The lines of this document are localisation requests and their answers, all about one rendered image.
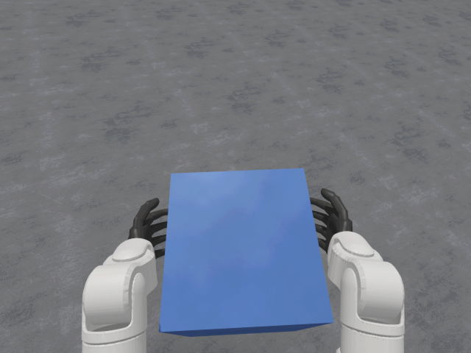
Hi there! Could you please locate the robot right hand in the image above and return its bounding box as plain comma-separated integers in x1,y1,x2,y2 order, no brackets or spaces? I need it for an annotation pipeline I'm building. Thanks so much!
310,188,353,253

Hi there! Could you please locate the robot left hand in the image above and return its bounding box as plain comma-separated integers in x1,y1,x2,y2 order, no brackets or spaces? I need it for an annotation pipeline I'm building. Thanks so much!
128,198,169,259

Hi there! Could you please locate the carton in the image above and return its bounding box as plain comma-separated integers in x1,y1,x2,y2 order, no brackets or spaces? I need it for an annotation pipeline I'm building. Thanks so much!
159,168,334,337

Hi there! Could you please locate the left robot forearm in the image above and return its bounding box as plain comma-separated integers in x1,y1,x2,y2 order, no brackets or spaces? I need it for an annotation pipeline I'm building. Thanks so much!
82,238,157,353

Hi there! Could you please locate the right robot forearm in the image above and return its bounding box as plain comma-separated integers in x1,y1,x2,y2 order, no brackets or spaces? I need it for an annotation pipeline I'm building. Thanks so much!
327,231,405,353

